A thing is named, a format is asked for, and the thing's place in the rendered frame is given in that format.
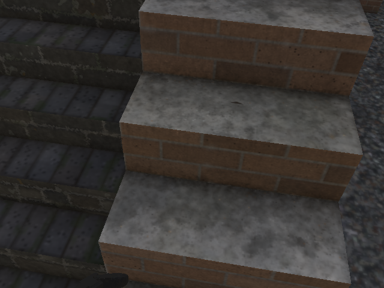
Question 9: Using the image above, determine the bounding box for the left robot hand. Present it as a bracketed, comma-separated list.
[74, 273, 128, 288]

